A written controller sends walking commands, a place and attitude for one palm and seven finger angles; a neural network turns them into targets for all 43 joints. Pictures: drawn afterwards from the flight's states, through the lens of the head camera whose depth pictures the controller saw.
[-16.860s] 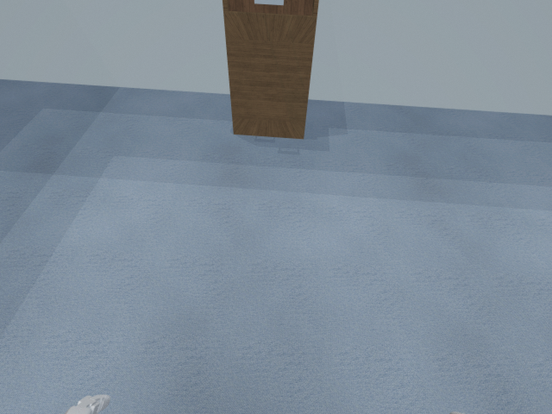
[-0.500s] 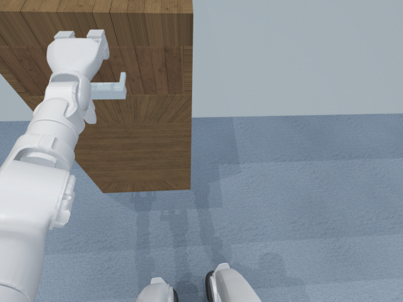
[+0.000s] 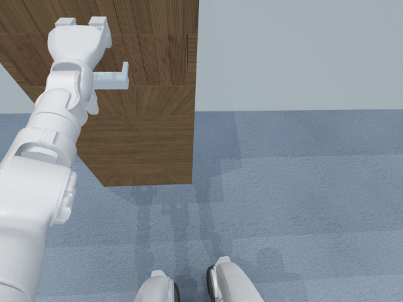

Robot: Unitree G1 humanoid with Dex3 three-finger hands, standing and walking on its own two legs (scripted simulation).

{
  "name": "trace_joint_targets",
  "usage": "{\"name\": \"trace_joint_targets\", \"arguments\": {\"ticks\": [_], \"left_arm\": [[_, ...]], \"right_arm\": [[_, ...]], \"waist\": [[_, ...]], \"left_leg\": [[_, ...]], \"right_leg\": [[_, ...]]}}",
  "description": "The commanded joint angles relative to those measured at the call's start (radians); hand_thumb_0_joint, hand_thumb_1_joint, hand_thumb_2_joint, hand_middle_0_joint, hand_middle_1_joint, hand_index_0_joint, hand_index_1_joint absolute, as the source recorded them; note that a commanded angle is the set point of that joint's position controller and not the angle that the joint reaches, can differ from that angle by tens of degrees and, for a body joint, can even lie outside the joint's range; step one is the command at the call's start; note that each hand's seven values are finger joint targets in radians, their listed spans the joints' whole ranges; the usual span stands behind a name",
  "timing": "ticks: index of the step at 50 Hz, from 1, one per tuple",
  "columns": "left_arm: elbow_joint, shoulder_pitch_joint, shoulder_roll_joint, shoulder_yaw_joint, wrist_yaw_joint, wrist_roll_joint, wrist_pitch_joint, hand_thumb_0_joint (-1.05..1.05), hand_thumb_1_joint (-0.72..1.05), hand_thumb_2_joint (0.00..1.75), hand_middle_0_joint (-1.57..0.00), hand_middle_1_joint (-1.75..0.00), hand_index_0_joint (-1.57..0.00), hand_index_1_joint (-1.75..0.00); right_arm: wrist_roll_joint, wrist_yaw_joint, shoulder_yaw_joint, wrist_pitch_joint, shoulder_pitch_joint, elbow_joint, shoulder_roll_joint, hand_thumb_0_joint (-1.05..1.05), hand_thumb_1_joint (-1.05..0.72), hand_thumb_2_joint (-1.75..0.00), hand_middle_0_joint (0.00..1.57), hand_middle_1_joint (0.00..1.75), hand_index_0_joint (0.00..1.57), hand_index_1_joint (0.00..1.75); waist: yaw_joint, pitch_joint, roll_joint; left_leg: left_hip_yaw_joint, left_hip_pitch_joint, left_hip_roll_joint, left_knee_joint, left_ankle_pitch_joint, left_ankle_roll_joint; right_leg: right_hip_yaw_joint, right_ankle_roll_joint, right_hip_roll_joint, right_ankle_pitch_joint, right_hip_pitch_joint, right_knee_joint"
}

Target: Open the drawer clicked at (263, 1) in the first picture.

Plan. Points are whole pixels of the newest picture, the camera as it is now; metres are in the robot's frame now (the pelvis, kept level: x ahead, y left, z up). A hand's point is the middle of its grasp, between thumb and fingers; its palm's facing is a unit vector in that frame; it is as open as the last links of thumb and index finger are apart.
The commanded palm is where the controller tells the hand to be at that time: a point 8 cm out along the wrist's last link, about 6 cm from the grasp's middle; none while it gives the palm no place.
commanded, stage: lower the fingers behind the handle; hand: left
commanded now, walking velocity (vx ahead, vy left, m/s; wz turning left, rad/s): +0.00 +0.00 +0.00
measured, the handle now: (99, 73) +0.60 +0.17 +0.06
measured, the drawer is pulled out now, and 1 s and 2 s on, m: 0.00 0.00 0.00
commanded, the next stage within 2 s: lift the fingers back up to retry in 0.06 s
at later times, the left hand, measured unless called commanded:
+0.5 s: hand (88, 67) +0.55 +0.16 +0.11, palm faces +0.00 +0.01 -1.00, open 13.7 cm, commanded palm +0.56 +0.17 +0.14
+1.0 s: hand (86, 64) +0.56 +0.17 +0.12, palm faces -0.01 -0.01 -1.00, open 13.4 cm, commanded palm +0.55 +0.17 +0.17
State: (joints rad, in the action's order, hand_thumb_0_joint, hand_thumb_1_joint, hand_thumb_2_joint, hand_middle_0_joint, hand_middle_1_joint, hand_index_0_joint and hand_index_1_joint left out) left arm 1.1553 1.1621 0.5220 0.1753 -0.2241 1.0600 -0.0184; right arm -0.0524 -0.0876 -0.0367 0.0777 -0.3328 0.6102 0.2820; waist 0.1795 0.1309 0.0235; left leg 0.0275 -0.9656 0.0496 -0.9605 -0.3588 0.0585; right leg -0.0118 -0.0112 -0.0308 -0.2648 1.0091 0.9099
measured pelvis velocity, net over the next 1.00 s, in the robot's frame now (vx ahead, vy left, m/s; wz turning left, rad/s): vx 0.05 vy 0.00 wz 0.00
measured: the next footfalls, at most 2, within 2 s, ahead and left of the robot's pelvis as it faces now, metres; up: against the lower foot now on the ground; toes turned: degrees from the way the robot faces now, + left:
none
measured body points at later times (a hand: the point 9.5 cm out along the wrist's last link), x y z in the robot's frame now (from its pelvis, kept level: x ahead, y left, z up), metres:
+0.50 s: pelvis +0.01 +0.00 +0.01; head +0.11 -0.01 +0.44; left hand +0.55 +0.16 +0.17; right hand +0.02 -0.28 -0.11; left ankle +0.05 +0.08 -0.67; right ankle +0.09 -0.11 -0.67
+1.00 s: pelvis +0.05 +0.00 +0.04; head +0.14 -0.02 +0.48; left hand +0.55 +0.17 +0.17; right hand +0.07 -0.27 -0.09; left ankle +0.05 +0.08 -0.67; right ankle +0.09 -0.11 -0.67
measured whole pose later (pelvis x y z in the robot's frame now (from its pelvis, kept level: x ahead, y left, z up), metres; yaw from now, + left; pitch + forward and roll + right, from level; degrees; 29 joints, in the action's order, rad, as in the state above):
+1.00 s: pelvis +0.05 +0.00 +0.04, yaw +0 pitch +16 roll -1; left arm 1.07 0.95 0.46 0.14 -0.25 1.05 0.07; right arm -0.02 -0.04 0.02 0.09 -0.37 0.67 0.27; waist 0.11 0.11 0.05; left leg 0.01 -0.67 0.04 -0.73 -0.34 0.05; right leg -0.01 -0.02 -0.04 -0.26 0.72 0.69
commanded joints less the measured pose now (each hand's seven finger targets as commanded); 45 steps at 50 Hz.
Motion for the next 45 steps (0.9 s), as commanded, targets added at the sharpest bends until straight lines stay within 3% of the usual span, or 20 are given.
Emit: {"name": "trace_joint_targets", "arguments": {"ticks": [1, 4, 6, 8, 9, 11, 14, 15, 18, 26, 28, 31, 36, 37, 38, 40, 42, 45], "left_arm": [[0.017, 0.267, 0.187, -0.03, 0.04, 0.01, -0.058, 0.0, -0.5, 0.3, -0.3, -1.2, -0.3, -1.2], [0.006, 0.288, 0.165, -0.006, 0.042, 0.011, -0.066, 0.0, -0.5, 0.3, -0.3, -1.2, -0.3, -1.2], [0.014, 0.279, 0.186, -0.018, 0.046, 0.014, -0.07, 0.0, -0.5, 0.3, -0.3, -1.2, -0.3, -1.2], [0.005, 0.293, 0.159, -0.001, 0.048, 0.008, -0.074, 0.0, -0.5, 0.3, -0.3, -1.2, -0.3, -1.2], [0.009, 0.291, 0.177, -0.014, 0.048, 0.01, -0.075, 0.0, -0.5, 0.3, -0.3, -1.2, -0.3, -1.2], [0.015, 0.294, 0.183, -0.02, 0.05, 0.007, -0.077, 0.0, -0.5, 0.3, -0.3, -1.2, -0.3, -1.2], [-0.003, 0.323, 0.154, 0.001, 0.052, -0.004, -0.075, 0.0, -0.5, 0.3, -0.3, -1.2, -0.3, -1.2], [0.011, 0.312, 0.193, -0.029, 0.052, -0.003, -0.076, 0.0, -0.5, 0.3, -0.3, -1.2, -0.3, -1.2], [-0.02, 0.352, 0.195, -0.023, 0.053, -0.012, -0.06, 0.0, -0.5, 0.3, -0.3, -1.2, -0.3, -1.2], [-0.113, 0.408, 0.217, -0.055, 0.033, -0.016, -0.013, 0.0, -0.5, 0.3, -0.3, -1.2, -0.3, -1.2], [-0.135, 0.417, 0.253, -0.085, 0.022, -0.018, 0.001, 0.0, -0.5, 0.3, -0.3, -1.2, -0.3, -1.2], [-0.174, 0.44, 0.243, -0.088, 0.005, -0.021, 0.015, 0.0, -0.5, 0.3, -0.3, -1.2, -0.3, -1.2], [-0.254, 0.475, 0.249, -0.107, -0.026, -0.025, 0.039, 0.0, -0.5, 0.3, -0.3, -1.2, -0.3, -1.2], [-0.278, 0.484, 0.274, -0.134, -0.032, -0.03, 0.048, 0.0, -0.5, 0.3, -0.3, -1.2, -0.3, -1.2], [-0.294, 0.48, 0.281, -0.139, -0.038, -0.027, 0.053, 0.0, -0.5, 0.3, -0.3, -1.2, -0.3, -1.2], [-0.274, 0.443, 0.208, -0.099, -0.041, -0.03, 0.057, 0.0, -0.5, 0.3, -0.3, -1.2, -0.3, -1.2], [-0.255, 0.399, 0.248, -0.144, -0.05, -0.034, 0.066, 0.0, -0.5, 0.3, -0.3, -1.2, -0.3, -1.2], [-0.278, 0.369, 0.216, -0.132, -0.063, -0.02, 0.07, 0.0, -0.5, 0.3, -0.3, -1.2, -0.3, -1.2]], "right_arm": [[0.006, -0.012, 0.066, -0.014, -0.115, -0.064, 0.172, 0.0, -0.9, -0.9, 0.2, 0.3, 0.2, 0.3], [0.004, -0.013, 0.064, -0.012, -0.117, -0.064, 0.169, 0.0, -0.9, -0.9, 0.2, 0.3, 0.2, 0.3], [0.003, -0.014, 0.063, -0.008, -0.113, -0.062, 0.171, 0.0, -0.9, -0.9, 0.2, 0.3, 0.2, 0.3], [0.003, -0.015, 0.063, -0.008, -0.116, -0.062, 0.169, 0.0, -0.9, -0.9, 0.2, 0.3, 0.2, 0.3], [0.003, -0.014, 0.062, -0.006, -0.121, -0.061, 0.17, 0.0, -0.9, -0.9, 0.2, 0.3, 0.2, 0.3], [0.003, -0.014, 0.062, -0.003, -0.129, -0.062, 0.169, 0.0, -0.9, -0.9, 0.2, 0.3, 0.2, 0.3], [0.003, -0.013, 0.063, -0.003, -0.14, -0.06, 0.166, 0.0, -0.9, -0.9, 0.2, 0.3, 0.2, 0.3], [0.002, -0.015, 0.062, -0.002, -0.14, -0.06, 0.168, 0.0, -0.9, -0.9, 0.2, 0.3, 0.2, 0.3], [0.004, -0.018, 0.061, -0.006, -0.153, -0.057, 0.164, 0.0, -0.9, -0.9, 0.2, 0.3, 0.2, 0.3], [0.012, -0.006, 0.072, -0.021, -0.168, -0.053, 0.153, 0.0, -0.9, -0.9, 0.2, 0.3, 0.2, 0.3], [0.014, -0.002, 0.076, -0.022, -0.174, -0.05, 0.152, 0.0, -0.9, -0.9, 0.2, 0.3, 0.2, 0.3], [0.018, 0.004, 0.082, -0.025, -0.173, -0.042, 0.148, 0.0, -0.9, -0.9, 0.2, 0.3, 0.2, 0.3], [0.024, 0.014, 0.092, -0.029, -0.171, -0.029, 0.142, 0.0, -0.9, -0.9, 0.2, 0.3, 0.2, 0.3], [0.028, 0.014, 0.094, -0.027, -0.171, -0.025, 0.144, 0.0, -0.9, -0.9, 0.2, 0.3, 0.2, 0.3], [0.029, 0.015, 0.096, -0.028, -0.169, -0.025, 0.141, 0.0, -0.9, -0.9, 0.2, 0.3, 0.2, 0.3], [0.03, 0.022, 0.098, -0.026, -0.163, -0.015, 0.135, 0.0, -0.9, -0.9, 0.2, 0.3, 0.2, 0.3], [0.033, 0.023, 0.099, -0.021, -0.157, -0.009, 0.14, 0.0, -0.9, -0.9, 0.2, 0.3, 0.2, 0.3], [0.036, 0.03, 0.106, -0.013, -0.147, -0.007, 0.136, 0.0, -0.9, -0.9, 0.2, 0.3, 0.2, 0.3]], "waist": [[0.046, 0.252, -0.058], [0.053, 0.252, -0.052], [0.05, 0.248, -0.048], [0.059, 0.241, -0.051], [0.049, 0.246, -0.027], [0.053, 0.252, -0.051], [0.06, 0.25, -0.029], [0.055, 0.25, -0.04], [0.059, 0.257, -0.032], [0.041, 0.306, -0.009], [0.03, 0.337, 0.0], [0.026, 0.351, 0.012], [0.009, 0.395, 0.03], [0.001, 0.422, 0.014], [-0.004, 0.43, 0.034], [0.002, 0.37, 0.025], [-0.014, 0.37, -0.009], [-0.024, 0.365, 0.014]], "left_leg": [[-0.044, 0.125, -0.019, 0.188, -0.204, 0.006], [-0.047, 0.128, -0.019, 0.19, -0.2, 0.006], [-0.05, 0.13, -0.02, 0.194, -0.209, 0.005], [-0.048, 0.136, -0.021, 0.195, -0.2, 0.007], [-0.049, 0.14, -0.021, 0.198, -0.203, 0.004], [-0.051, 0.142, -0.022, 0.198, -0.205, 0.004], [-0.051, 0.166, -0.026, 0.21, -0.215, 0.002], [-0.05, 0.162, -0.026, 0.211, -0.22, 0.002], [-0.049, 0.17, -0.027, 0.217, -0.209, 0.002], [-0.054, 0.226, -0.024, 0.239, -0.189, 0.002], [-0.052, 0.241, -0.022, 0.246, -0.171, 0.002], [-0.057, 0.288, -0.024, 0.267, -0.158, 0.0], [-0.061, 0.373, -0.025, 0.298, -0.08, -0.001], [-0.06, 0.39, -0.025, 0.298, -0.032, -0.001], [-0.058, 0.409, -0.024, 0.303, 0.0, -0.002], [-0.056, 0.425, -0.026, 0.314, 0.021, -0.005], [-0.052, 0.418, -0.024, 0.319, 0.06, -0.005], [-0.047, 0.46, -0.025, 0.327, 0.122, -0.01]], "right_leg": [[0.011, -0.011, 0.002, -0.249, -0.186, -0.172], [0.012, -0.011, 0.001, -0.244, -0.18, -0.169], [0.014, -0.012, 0.001, -0.248, -0.181, -0.167], [0.014, -0.012, 0.0, -0.238, -0.174, -0.171], [0.014, -0.014, 0.001, -0.239, -0.181, -0.169], [0.012, -0.012, 0.0, -0.24, -0.195, -0.175], [0.013, -0.01, 0.0, -0.235, -0.195, -0.184], [0.009, -0.008, 0.0, -0.243, -0.209, -0.189], [0.007, -0.006, 0.001, -0.225, -0.229, -0.196], [0.0, -0.004, 0.0, -0.199, -0.286, -0.218], [-0.007, -0.004, 0.001, -0.186, -0.326, -0.232], [-0.005, -0.006, -0.001, -0.167, -0.346, -0.247], [-0.008, -0.012, -0.003, -0.109, -0.411, -0.275], [-0.01, -0.014, -0.004, -0.077, -0.447, -0.281], [-0.011, -0.014, -0.005, -0.057, -0.463, -0.286], [-0.004, -0.016, -0.007, -0.043, -0.445, -0.299], [-0.008, -0.017, -0.006, -0.016, -0.493, -0.309], [-0.002, -0.021, -0.008, 0.027, -0.494, -0.309]]}}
